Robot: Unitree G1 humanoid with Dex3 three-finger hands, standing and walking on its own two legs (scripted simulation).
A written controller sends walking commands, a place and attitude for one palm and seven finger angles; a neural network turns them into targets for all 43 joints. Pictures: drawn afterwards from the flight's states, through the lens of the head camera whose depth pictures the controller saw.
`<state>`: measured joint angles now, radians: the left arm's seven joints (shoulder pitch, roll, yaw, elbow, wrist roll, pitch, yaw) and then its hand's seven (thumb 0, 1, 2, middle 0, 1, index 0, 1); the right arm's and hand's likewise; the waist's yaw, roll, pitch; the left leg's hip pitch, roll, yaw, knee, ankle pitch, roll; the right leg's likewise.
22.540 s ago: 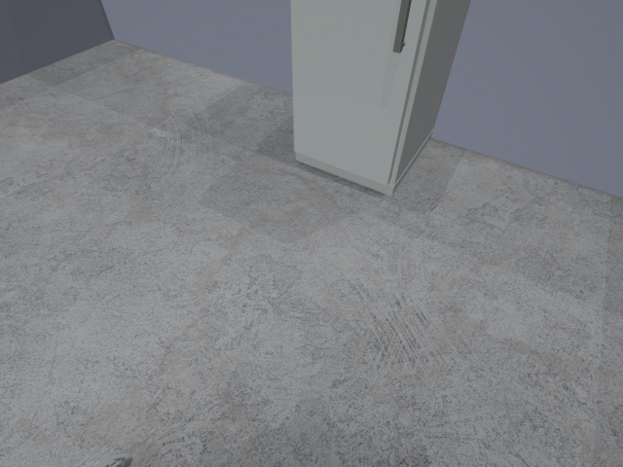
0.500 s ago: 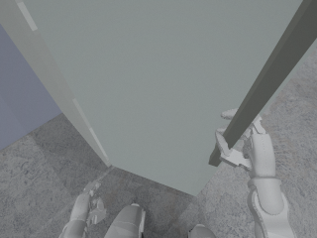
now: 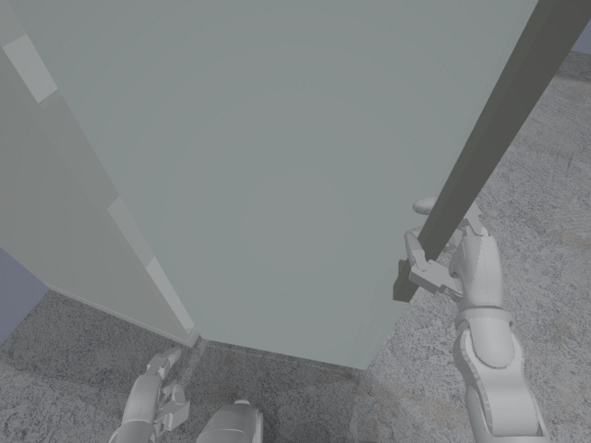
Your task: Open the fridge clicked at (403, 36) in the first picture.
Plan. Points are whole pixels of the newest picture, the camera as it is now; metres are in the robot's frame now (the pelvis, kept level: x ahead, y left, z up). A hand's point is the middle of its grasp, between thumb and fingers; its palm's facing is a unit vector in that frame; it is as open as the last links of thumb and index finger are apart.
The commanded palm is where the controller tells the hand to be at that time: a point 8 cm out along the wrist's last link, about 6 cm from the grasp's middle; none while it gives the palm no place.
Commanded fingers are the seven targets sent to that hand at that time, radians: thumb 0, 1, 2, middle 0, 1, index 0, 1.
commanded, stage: stop walking and hold the door back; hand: right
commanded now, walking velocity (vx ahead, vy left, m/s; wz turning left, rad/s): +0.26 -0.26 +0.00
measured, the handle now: (450, 189) +0.36 -0.15 +0.18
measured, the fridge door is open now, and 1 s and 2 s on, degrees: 80 76 73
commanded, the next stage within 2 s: loosen the grip on the handle in 1.28 s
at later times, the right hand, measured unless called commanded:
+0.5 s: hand (418, 243) +0.33 -0.13 +0.11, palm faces +0.20 +0.96 -0.20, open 6.1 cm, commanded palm +0.33 -0.19 +0.09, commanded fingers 0.00 -0.90 -0.90 0.45 1.40 0.45 1.40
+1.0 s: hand (418, 233) +0.34 -0.13 +0.11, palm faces +0.21 +0.96 -0.20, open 5.8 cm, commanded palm +0.34 -0.18 +0.09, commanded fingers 0.00 -0.90 -0.90 0.45 1.40 0.45 1.40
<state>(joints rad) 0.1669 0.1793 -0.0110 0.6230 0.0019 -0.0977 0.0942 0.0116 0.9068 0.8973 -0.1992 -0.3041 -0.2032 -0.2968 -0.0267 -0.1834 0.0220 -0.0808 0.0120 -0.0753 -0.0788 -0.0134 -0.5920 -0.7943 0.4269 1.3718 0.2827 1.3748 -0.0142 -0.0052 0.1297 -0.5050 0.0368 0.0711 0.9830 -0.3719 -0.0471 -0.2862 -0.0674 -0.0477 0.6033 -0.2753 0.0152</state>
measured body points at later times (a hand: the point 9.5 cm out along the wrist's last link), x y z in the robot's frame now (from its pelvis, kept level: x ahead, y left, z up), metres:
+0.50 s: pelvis -0.10 +0.05 +0.01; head -0.08 +0.08 +0.45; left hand -0.04 +0.36 -0.11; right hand +0.32 -0.18 +0.13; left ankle +0.05 +0.17 -0.72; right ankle -0.12 -0.07 -0.72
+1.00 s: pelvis -0.11 +0.07 +0.00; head -0.08 +0.08 +0.45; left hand -0.04 +0.35 -0.12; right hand +0.33 -0.18 +0.13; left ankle -0.05 +0.18 -0.73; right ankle -0.07 -0.07 -0.70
